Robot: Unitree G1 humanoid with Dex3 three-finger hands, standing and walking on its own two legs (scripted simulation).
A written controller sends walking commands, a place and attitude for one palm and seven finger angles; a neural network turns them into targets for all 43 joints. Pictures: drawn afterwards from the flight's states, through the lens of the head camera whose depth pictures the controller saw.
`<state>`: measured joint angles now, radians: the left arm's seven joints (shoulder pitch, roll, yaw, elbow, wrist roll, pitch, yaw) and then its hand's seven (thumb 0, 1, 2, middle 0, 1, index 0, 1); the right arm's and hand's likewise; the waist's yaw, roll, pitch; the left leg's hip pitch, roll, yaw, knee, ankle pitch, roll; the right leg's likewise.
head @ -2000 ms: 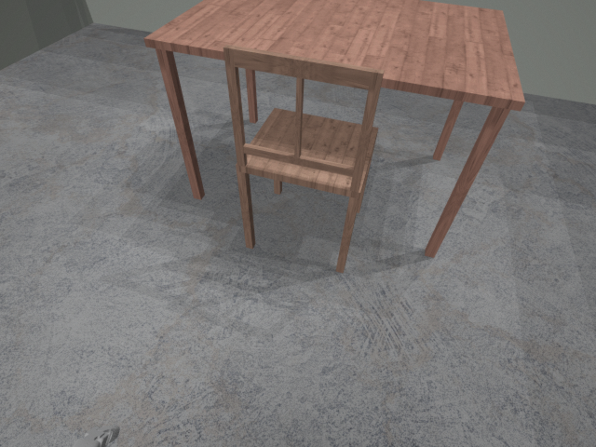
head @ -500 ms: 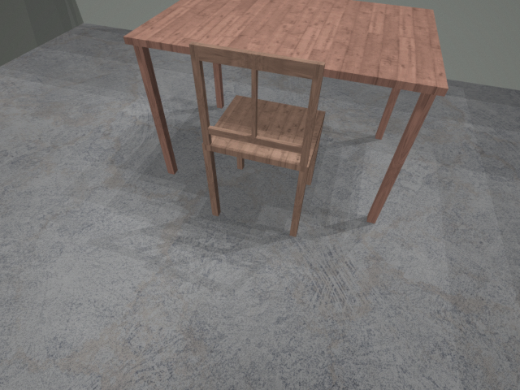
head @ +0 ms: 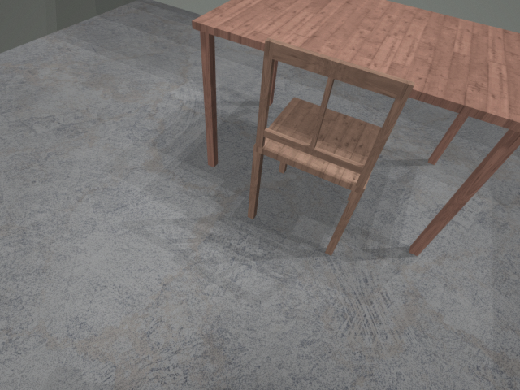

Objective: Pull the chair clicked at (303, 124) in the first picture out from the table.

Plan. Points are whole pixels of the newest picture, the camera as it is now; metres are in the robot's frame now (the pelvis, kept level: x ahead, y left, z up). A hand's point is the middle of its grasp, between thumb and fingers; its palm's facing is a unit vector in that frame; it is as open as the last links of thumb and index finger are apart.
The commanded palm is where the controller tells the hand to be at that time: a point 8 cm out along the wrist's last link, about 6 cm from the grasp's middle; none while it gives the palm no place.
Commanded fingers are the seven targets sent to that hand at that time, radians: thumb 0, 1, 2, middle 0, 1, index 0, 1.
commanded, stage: turn to face it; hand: left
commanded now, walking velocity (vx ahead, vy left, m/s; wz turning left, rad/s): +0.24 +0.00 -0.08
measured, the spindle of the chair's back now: (321, 115) +0.90 -0.17 -0.09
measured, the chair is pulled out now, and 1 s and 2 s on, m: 0.00 0.00 0.00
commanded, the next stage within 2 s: take the last steps up to it in 0.94 s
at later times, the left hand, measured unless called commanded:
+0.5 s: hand (179, 343) +0.23 +0.15 -0.17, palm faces -0.05 -0.97 -0.23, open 7.3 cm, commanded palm none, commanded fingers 0.00 0.90 0.90 -0.20 -0.30 -0.20 -0.30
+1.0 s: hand (166, 298) +0.31 +0.19 -0.16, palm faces -0.26 -0.94 -0.22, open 7.4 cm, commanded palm none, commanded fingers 0.00 0.90 0.90 -0.20 -0.30 -0.20 -0.30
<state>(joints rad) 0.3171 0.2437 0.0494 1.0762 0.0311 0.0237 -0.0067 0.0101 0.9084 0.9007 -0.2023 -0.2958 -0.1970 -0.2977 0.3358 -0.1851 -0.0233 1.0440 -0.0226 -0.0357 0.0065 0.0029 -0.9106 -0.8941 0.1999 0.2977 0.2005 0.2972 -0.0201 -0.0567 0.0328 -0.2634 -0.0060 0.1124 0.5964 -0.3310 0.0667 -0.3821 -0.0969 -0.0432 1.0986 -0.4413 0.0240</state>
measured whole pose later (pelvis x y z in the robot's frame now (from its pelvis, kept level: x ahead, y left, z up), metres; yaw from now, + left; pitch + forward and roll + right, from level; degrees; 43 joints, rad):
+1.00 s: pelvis +0.19 +0.01 +0.01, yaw -20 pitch +0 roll +0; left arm 0.23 0.25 0.09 0.95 0.03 0.05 0.00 0.01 0.91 0.90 -0.20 -0.30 -0.20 -0.30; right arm 0.22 -0.16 -0.02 0.96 -0.03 0.01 -0.03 0.00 -0.91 -0.89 0.20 0.30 0.20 0.30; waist 0.02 -0.05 0.02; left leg -0.19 0.03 0.07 0.47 -0.28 0.01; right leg -0.48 0.06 0.05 0.93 -0.38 0.02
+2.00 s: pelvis +0.39 -0.12 +0.01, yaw -26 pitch -1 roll +1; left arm 0.28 0.15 0.05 1.06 0.03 0.00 0.04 0.01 0.93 0.90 -0.20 -0.30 -0.19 -0.30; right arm 0.25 -0.14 -0.02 1.08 -0.02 -0.04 -0.03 -0.01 -0.94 -0.89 0.20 0.30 0.20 0.30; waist 0.02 -0.05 0.03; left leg -0.21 -0.02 0.14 0.43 -0.21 0.06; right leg -0.46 -0.08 -0.02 0.89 -0.30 0.01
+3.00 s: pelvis +0.34 -0.08 +0.02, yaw -25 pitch -2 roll +0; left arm 0.29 0.13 0.00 1.15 0.01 0.00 0.04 0.01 0.91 0.90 -0.20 -0.30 -0.20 -0.30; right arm 0.26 -0.15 0.00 1.14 -0.01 0.01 -0.03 0.01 -0.93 -0.89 0.20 0.30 0.20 0.30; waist -0.01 0.01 0.03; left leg -0.15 0.00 0.06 0.39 -0.21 0.01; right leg -0.15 0.00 -0.02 0.42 -0.24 -0.02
